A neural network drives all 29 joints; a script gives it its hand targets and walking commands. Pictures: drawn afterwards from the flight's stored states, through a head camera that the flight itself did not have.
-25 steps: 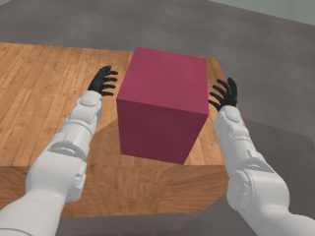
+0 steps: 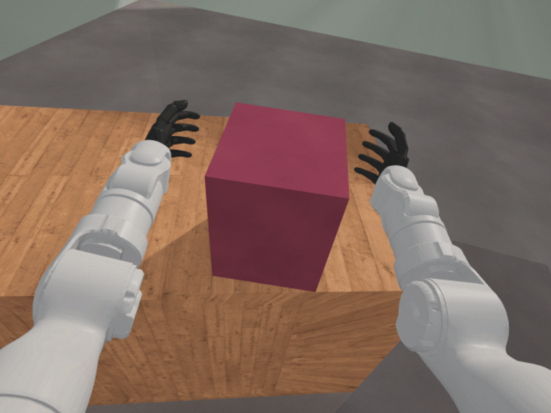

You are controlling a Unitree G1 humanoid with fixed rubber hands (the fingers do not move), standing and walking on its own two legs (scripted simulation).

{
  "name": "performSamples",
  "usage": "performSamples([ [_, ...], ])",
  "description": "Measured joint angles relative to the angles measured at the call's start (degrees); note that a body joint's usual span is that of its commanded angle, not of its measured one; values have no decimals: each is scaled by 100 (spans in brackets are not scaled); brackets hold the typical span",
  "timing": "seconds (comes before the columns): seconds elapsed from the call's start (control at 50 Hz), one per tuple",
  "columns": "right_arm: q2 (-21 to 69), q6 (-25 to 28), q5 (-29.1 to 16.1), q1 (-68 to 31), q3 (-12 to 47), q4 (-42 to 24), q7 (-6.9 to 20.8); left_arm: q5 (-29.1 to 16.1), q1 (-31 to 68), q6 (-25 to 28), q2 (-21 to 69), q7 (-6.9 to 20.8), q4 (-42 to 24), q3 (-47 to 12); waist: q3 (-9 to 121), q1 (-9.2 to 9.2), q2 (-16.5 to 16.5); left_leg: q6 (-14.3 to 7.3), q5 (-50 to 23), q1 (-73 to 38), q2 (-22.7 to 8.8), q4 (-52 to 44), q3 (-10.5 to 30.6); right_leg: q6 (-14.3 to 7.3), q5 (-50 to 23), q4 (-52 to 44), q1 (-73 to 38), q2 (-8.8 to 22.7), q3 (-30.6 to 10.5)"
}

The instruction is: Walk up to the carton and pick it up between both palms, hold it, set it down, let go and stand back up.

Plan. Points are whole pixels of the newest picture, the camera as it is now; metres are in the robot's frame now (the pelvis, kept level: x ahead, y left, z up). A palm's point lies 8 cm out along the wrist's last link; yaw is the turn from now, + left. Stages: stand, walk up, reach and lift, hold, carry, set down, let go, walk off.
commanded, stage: set down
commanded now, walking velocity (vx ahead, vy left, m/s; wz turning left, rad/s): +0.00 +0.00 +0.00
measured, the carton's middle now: (276, 199) +0.47 -0.04 +0.05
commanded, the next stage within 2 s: none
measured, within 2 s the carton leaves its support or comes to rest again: neither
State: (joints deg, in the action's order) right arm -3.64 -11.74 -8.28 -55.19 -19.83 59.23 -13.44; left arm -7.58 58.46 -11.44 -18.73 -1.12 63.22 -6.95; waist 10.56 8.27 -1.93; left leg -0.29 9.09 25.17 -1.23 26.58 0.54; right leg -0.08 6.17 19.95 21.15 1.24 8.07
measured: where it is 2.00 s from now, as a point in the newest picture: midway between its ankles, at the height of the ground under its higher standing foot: outside the picture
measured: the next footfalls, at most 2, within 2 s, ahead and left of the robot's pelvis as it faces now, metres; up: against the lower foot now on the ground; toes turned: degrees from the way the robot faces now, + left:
none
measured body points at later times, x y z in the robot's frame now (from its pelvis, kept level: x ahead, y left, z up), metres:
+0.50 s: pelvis +0.01 +0.00 +0.00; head +0.00 +0.03 +0.45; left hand +0.45 +0.16 +0.12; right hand +0.36 -0.24 +0.10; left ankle +0.04 +0.11 -0.74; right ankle +0.04 -0.12 -0.74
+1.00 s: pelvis +0.01 +0.00 +0.00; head -0.01 +0.03 +0.45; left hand +0.40 +0.18 +0.08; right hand +0.28 -0.24 +0.07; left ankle +0.04 +0.11 -0.74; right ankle +0.04 -0.12 -0.74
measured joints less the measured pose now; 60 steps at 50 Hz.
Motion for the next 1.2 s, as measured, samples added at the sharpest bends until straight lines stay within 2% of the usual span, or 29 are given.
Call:
performSamples([
  [0.1,1,5,-14,303,149,-90,-27,0,0,14,-1,71,-1,-1,-151,1,0,0,5,-108,0,0,0,1,6,0,-108,0,0],
  [0.26,0,150,-180,1239,426,-984,-67,-1,-113,28,-2,151,-74,207,-305,0,0,0,21,-178,0,0,0,7,23,0,-178,0,0],
  [0.46,-1,211,-403,2316,770,-2076,-70,-1,-1141,-246,0,287,-1124,569,-567,0,0,0,123,-594,1,0,0,20,124,0,-593,0,0],
  [0.78,-1,212,-447,3690,1255,-3416,-75,-1,-2511,-370,0,480,-2494,860,-882,0,0,0,205,-1046,1,0,0,27,207,0,-1046,0,0],
  [1.02,-1,216,-447,4832,1362,-4416,-86,-1,-3464,-363,0,575,-3236,926,-997,-51,0,0,262,-1318,2,0,-1,32,265,0,-1317,0,-1],
  [1.2,-2,215,-447,5537,1456,-4878,-87,-1,-4227,-135,0,626,-3639,930,-1056,-151,0,-1,315,-1518,2,0,-1,33,318,0,-1517,0,-1],
])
